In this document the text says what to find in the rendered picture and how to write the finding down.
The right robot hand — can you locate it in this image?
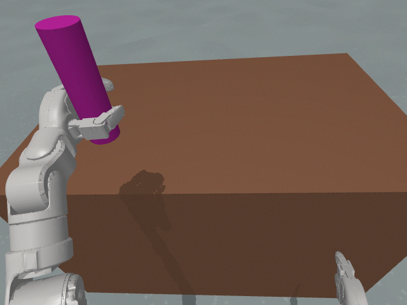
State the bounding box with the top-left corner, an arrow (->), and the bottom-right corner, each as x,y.
335,251 -> 369,305

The left robot arm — can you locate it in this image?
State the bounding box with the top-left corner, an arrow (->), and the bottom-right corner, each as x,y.
4,127 -> 87,305

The can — can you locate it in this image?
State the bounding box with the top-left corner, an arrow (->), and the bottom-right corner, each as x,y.
35,15 -> 120,145

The left robot hand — can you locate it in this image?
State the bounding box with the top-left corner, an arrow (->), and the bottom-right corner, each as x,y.
39,78 -> 125,145

